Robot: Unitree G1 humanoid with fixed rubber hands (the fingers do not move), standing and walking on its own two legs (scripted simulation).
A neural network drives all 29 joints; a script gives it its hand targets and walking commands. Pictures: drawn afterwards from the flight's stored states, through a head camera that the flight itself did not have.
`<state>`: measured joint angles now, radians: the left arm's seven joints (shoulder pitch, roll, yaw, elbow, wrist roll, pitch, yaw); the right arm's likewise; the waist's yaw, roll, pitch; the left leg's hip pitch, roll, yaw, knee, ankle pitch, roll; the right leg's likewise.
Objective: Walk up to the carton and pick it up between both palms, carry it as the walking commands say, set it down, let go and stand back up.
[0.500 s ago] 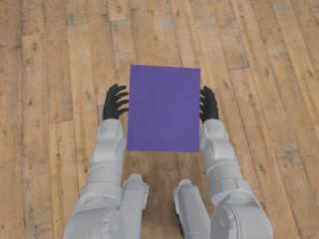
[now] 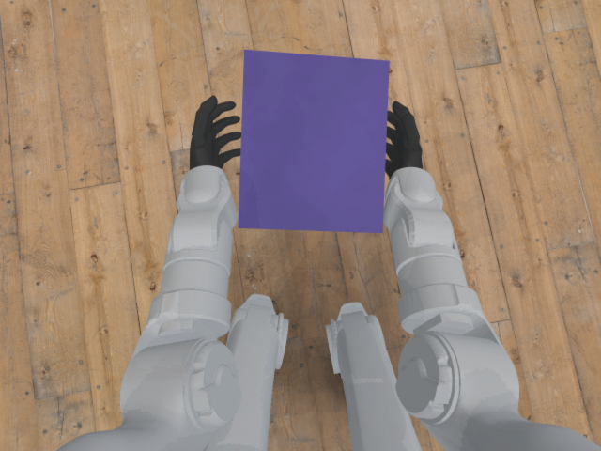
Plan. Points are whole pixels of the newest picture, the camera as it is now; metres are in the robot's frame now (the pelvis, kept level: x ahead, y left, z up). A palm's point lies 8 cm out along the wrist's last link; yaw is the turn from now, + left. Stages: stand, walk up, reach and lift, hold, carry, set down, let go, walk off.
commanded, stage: set down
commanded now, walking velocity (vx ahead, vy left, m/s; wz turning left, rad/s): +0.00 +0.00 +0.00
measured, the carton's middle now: (302, 164) +0.48 +0.02 -0.17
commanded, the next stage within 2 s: none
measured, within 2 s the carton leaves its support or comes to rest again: neither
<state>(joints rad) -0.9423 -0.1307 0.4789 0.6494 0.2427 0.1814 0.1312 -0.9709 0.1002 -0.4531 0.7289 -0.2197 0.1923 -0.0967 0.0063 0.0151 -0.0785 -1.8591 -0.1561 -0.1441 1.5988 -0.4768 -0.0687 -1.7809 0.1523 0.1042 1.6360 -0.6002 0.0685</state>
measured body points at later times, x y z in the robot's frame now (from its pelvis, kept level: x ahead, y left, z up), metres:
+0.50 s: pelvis -0.02 +0.00 -0.07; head +0.31 +0.00 +0.24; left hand +0.49 +0.13 -0.20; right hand +0.50 -0.11 -0.21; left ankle +0.10 +0.12 -0.51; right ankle +0.06 -0.13 -0.51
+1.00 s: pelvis -0.02 +0.00 -0.12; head +0.35 +0.00 +0.13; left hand +0.51 +0.13 -0.30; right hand +0.52 -0.11 -0.30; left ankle +0.10 +0.12 -0.51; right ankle +0.06 -0.13 -0.51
